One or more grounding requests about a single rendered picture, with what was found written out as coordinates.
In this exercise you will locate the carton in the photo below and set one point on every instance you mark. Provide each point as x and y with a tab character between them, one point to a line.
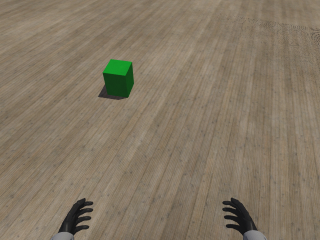
118	78

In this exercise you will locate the robot right forearm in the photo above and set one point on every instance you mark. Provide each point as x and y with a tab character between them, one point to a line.
254	235

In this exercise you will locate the left robot hand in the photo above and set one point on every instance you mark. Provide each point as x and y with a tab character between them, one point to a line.
72	219

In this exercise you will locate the right robot hand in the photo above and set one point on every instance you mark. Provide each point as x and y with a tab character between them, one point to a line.
243	218

